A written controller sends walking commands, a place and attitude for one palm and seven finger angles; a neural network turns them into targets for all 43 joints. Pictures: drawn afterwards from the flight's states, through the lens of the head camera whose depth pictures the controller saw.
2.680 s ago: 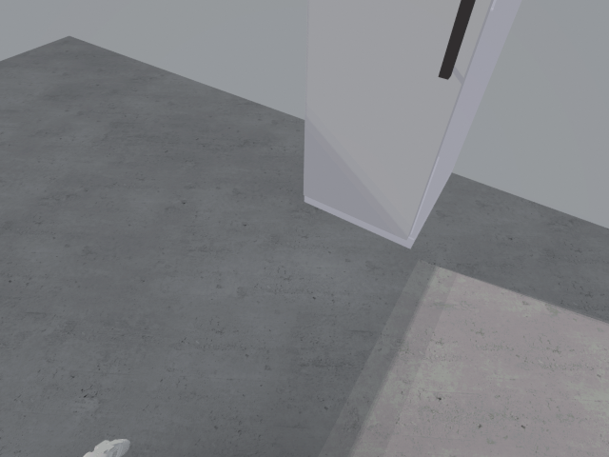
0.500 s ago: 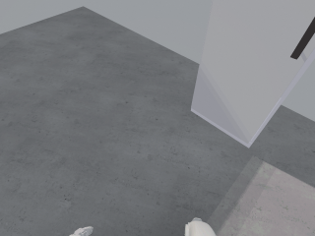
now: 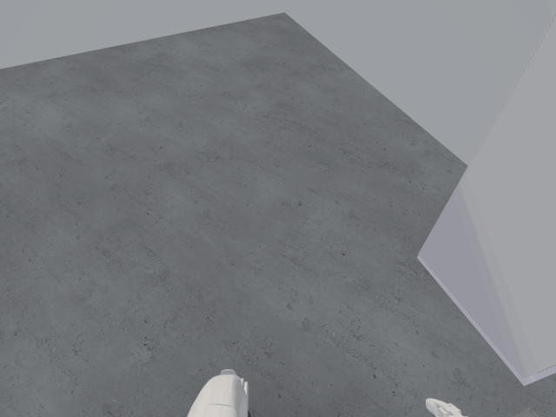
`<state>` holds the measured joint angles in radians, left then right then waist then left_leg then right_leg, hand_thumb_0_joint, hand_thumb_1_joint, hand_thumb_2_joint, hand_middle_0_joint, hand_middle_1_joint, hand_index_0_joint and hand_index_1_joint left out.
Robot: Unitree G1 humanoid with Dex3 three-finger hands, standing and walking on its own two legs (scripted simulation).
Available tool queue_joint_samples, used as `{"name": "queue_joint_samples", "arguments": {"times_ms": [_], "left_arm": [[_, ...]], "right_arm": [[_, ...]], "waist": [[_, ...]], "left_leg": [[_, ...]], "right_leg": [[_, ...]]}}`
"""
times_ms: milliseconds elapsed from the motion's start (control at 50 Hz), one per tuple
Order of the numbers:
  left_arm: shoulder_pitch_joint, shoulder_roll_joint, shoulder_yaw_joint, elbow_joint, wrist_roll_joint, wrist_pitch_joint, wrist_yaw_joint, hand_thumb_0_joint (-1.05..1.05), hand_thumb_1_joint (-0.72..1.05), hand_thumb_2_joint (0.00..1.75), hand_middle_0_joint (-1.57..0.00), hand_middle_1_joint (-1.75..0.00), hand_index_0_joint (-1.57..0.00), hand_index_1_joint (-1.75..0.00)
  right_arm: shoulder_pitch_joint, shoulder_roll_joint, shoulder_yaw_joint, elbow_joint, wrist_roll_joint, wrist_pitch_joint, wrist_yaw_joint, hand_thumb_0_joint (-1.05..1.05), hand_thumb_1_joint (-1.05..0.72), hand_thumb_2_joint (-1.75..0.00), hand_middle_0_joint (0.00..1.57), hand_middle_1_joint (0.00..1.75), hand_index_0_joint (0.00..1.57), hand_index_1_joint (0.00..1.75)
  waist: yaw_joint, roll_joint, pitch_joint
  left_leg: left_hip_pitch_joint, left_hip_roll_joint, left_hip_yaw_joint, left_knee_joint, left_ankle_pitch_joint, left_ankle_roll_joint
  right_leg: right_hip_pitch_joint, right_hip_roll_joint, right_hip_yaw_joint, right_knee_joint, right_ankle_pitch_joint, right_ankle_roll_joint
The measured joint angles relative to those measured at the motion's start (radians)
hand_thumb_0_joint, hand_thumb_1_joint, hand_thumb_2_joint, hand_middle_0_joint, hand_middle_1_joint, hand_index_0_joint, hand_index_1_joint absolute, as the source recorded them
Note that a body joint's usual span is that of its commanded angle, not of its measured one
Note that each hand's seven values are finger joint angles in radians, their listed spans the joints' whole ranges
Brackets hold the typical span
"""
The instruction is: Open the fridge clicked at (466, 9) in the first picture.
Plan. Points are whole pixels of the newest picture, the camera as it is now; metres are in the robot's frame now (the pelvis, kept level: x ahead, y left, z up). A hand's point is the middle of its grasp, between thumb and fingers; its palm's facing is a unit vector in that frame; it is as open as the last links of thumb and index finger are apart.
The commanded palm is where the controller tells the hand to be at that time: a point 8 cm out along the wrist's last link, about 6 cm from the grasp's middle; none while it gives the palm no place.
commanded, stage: walk to a spot facing it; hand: right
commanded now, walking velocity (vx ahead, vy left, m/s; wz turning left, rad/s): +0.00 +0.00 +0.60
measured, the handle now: out of the picture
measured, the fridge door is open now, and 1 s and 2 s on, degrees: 0 0 0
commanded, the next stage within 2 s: turn to face it in 0.20 s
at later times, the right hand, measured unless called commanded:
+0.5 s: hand (384, 357) +0.27 -0.16 -0.19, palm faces -0.15 +0.97 -0.18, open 7.4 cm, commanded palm none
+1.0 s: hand (417, 367) +0.25 -0.21 -0.16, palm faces +0.11 +0.95 -0.28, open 7.4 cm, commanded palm none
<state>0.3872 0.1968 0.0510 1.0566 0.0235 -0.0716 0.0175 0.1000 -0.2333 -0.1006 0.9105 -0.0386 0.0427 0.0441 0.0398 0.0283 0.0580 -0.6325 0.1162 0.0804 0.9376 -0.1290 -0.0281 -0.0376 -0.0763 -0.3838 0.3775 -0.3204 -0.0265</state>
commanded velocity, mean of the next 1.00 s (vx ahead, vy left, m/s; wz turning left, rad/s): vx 0.00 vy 0.00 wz -0.28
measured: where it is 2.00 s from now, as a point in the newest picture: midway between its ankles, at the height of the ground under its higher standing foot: outside the picture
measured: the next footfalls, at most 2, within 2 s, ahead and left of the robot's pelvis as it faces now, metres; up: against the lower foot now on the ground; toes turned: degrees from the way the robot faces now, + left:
left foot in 0.18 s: +0.20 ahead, +0.13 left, +0.00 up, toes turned +12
right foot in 0.52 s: +0.26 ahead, -0.10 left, +0.00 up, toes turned +3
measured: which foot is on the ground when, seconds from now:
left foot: up 0.00-0.16, down 0.18-0.54, up 0.56-1.00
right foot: down 0.00-0.16, up 0.18-0.50, down 0.52-1.00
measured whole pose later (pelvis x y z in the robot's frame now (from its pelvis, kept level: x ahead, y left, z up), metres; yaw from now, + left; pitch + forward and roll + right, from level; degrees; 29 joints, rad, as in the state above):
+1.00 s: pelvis +0.16 +0.01 -0.01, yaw -5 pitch +2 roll +1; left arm 0.24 0.23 0.07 0.96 0.02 0.06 -0.01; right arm 0.16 -0.22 -0.07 0.91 0.00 0.04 -0.03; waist 0.05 -0.04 0.05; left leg -0.29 0.01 0.00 0.62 -0.38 -0.05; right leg -0.37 0.07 0.12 0.50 -0.15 -0.02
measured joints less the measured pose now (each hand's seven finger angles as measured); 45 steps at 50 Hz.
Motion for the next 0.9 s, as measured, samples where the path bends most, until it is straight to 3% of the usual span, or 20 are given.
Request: {"name": "queue_joint_samples", "arguments": {"times_ms": [100,160,180,200,240,280,340,400,460,520,560,600,660,720,900], "left_arm": [[0.056,-0.014,-0.007,0.019,0.007,0.023,-0.002,0.00,0.91,0.90,-0.19,-0.30,-0.20,-0.30],[0.087,-0.028,-0.009,0.022,0.001,0.041,-0.010,0.00,0.91,0.90,-0.19,-0.30,-0.20,-0.30],[0.103,-0.038,-0.012,0.017,-0.006,0.050,-0.014,0.00,0.90,0.90,-0.19,-0.30,-0.20,-0.30],[0.090,-0.037,-0.014,0.017,-0.012,0.061,-0.014,0.00,0.90,0.90,-0.20,-0.30,-0.20,-0.30],[0.032,-0.033,-0.014,0.010,-0.016,0.078,-0.007,0.00,0.90,0.90,-0.20,-0.30,-0.20,-0.30],[-0.038,-0.030,-0.014,-0.017,-0.013,0.088,-0.002,0.01,0.90,0.90,-0.20,-0.30,-0.20,-0.30],[-0.141,-0.024,-0.015,-0.079,-0.007,0.094,0.004,0.01,0.90,0.90,-0.20,-0.30,-0.20,-0.30],[-0.210,-0.018,-0.018,-0.127,-0.004,0.086,0.003,0.00,0.91,0.90,-0.19,-0.30,-0.20,-0.30],[-0.232,-0.019,-0.025,-0.135,-0.006,0.076,-0.003,0.00,0.91,0.90,-0.19,-0.30,-0.20,-0.29],[-0.211,-0.023,-0.034,-0.116,-0.009,0.063,-0.010,0.00,0.91,0.90,-0.19,-0.30,-0.20,-0.29],[-0.195,-0.042,-0.040,-0.093,-0.005,0.067,-0.015,0.00,0.91,0.90,-0.19,-0.30,-0.20,-0.29],[-0.185,-0.053,-0.037,-0.085,-0.002,0.073,-0.010,-0.01,0.92,0.90,-0.19,-0.30,-0.20,-0.30],[-0.182,-0.045,-0.031,-0.085,0.001,0.078,-0.008,-0.01,0.93,0.90,-0.20,-0.30,-0.20,-0.30],[-0.179,-0.034,-0.026,-0.090,0.000,0.082,-0.011,-0.01,0.93,0.90,-0.20,-0.30,-0.20,-0.30],[-0.158,0.005,0.004,-0.100,0.001,0.104,-0.019,0.00,0.91,0.90,-0.20,-0.30,-0.20,-0.30]], "right_arm": [[-0.063,0.027,0.017,-0.014,0.007,0.000,0.001,0.00,-0.91,-0.90,0.19,0.29,0.19,0.30],[-0.074,0.036,0.032,-0.030,0.006,-0.027,0.002,0.00,-0.91,-0.90,0.19,0.29,0.20,0.30],[-0.069,0.031,0.038,-0.037,0.007,-0.045,0.001,0.00,-0.91,-0.90,0.19,0.29,0.20,0.30],[-0.070,0.035,0.040,-0.037,0.016,-0.060,-0.007,0.00,-0.91,-0.90,0.19,0.29,0.20,0.30],[-0.059,0.042,0.049,-0.034,0.030,-0.069,-0.022,0.00,-0.91,-0.90,0.19,0.29,0.20,0.30],[-0.031,0.043,0.051,-0.025,0.035,-0.061,-0.038,0.00,-0.91,-0.90,0.20,0.29,0.20,0.30],[0.011,0.044,0.051,0.004,0.027,-0.040,-0.054,0.00,-0.91,-0.90,0.20,0.30,0.20,0.30],[0.040,0.049,0.053,0.031,0.019,-0.023,-0.060,0.00,-0.91,-0.90,0.20,0.30,0.20,0.30],[0.060,0.051,0.056,0.047,0.015,-0.019,-0.062,0.01,-0.91,-0.90,0.20,0.30,0.20,0.30],[0.079,0.052,0.063,0.054,0.022,-0.023,-0.064,0.01,-0.91,-0.90,0.20,0.30,0.20,0.30],[0.085,0.042,0.060,0.057,0.027,-0.017,-0.065,0.01,-0.91,-0.90,0.20,0.30,0.20,0.30],[0.097,0.039,0.054,0.062,0.027,-0.012,-0.067,0.01,-0.91,-0.90,0.20,0.30,0.20,0.30],[0.109,0.033,0.043,0.069,0.024,-0.009,-0.062,0.01,-0.91,-0.90,0.20,0.29,0.20,0.30],[0.120,0.023,0.032,0.068,0.025,-0.007,-0.063,0.01,-0.91,-0.90,0.20,0.29,0.20,0.30],[0.083,0.001,0.017,0.042,0.032,0.009,-0.069,0.01,-0.91,-0.90,0.19,0.29,0.20,0.30]], "waist": [[0.039,-0.019,0.040],[0.045,-0.029,0.054],[0.044,-0.012,0.046],[0.038,-0.020,0.057],[0.033,-0.035,0.084],[0.024,-0.036,0.090],[0.020,-0.037,0.072],[0.014,-0.044,0.042],[0.000,-0.045,0.010],[-0.015,-0.043,-0.027],[-0.030,-0.007,-0.041],[-0.040,0.005,-0.050],[-0.041,0.003,-0.046],[-0.041,-0.004,-0.036],[-0.007,-0.038,0.000]], "left_leg": [[0.071,-0.039,0.043,-0.187,-0.059,0.030],[0.170,-0.088,0.080,-0.317,-0.051,0.068],[0.194,-0.085,0.067,-0.335,0.040,0.101],[0.181,-0.097,0.063,-0.284,0.013,0.116],[0.197,-0.125,0.051,-0.243,-0.092,0.118],[0.230,-0.147,0.028,-0.273,-0.120,0.109],[0.259,-0.165,-0.005,-0.333,-0.091,0.091],[0.278,-0.167,-0.024,-0.364,-0.087,0.083],[0.309,-0.160,-0.021,-0.378,-0.100,0.065],[0.339,-0.149,0.006,-0.355,-0.141,0.040],[0.343,-0.117,0.009,-0.312,-0.207,0.021],[0.314,-0.108,-0.007,-0.198,-0.313,0.007],[0.256,-0.099,-0.027,-0.021,-0.336,-0.007],[0.225,-0.086,-0.041,0.042,-0.321,-0.023],[0.240,-0.086,-0.080,-0.068,-0.327,-0.042]], "right_leg": [[0.060,-0.031,-0.053,0.036,-0.083,0.042],[0.036,-0.093,-0.066,0.211,-0.167,0.070],[-0.021,-0.105,-0.031,0.364,-0.171,0.074],[-0.095,-0.113,0.046,0.545,-0.206,0.082],[-0.230,-0.091,0.194,0.811,-0.219,0.092],[-0.338,-0.077,0.269,0.907,-0.184,0.100],[-0.455,-0.079,0.320,0.839,-0.136,0.107],[-0.503,-0.072,0.339,0.713,-0.077,0.096],[-0.462,-0.051,0.337,0.549,-0.043,0.079],[-0.344,-0.023,0.334,0.312,0.039,0.054],[-0.328,0.011,0.334,0.305,0.023,0.010],[-0.311,0.030,0.336,0.275,0.028,-0.011],[-0.284,0.052,0.348,0.188,0.077,-0.024],[-0.269,0.067,0.364,0.118,0.119,-0.031],[-0.298,0.112,0.444,0.082,0.169,-0.022]]}}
